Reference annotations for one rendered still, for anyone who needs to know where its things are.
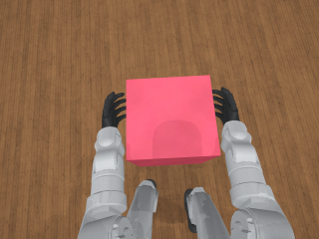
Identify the right robot shin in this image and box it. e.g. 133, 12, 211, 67
190, 186, 210, 224

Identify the right robot forearm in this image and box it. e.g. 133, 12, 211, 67
220, 120, 295, 239

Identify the carton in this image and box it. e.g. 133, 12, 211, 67
126, 75, 221, 167

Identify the robot left hand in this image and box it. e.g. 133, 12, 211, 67
102, 92, 127, 128

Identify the robot right upper arm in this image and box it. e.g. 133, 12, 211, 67
230, 207, 295, 239

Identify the robot left foot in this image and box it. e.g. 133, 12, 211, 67
147, 179, 157, 188

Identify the robot left upper arm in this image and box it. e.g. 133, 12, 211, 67
78, 214, 135, 239

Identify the left robot forearm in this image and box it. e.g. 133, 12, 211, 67
77, 126, 128, 239

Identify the robot right hand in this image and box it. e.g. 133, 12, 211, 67
211, 87, 240, 125

